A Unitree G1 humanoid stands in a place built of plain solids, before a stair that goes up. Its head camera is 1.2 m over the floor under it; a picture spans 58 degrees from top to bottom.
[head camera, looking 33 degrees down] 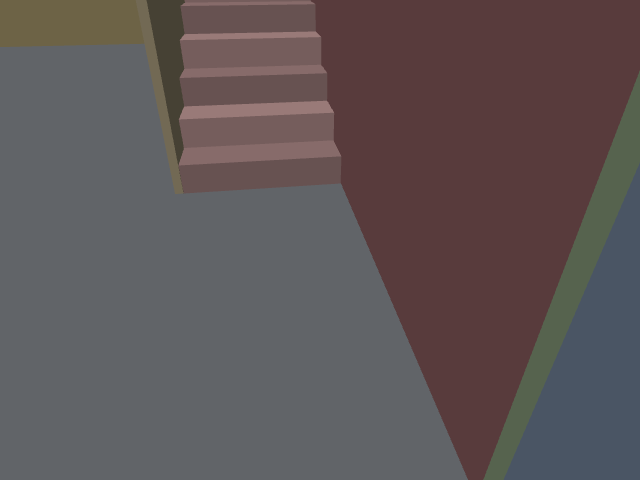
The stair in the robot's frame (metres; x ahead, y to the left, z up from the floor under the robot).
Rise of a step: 0.18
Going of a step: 0.28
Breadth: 0.98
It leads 8 degrees to the left of straight ahead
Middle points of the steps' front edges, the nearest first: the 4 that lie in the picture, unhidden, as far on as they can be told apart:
2.44 0.35 0.18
2.72 0.39 0.37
3.00 0.43 0.55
3.28 0.47 0.74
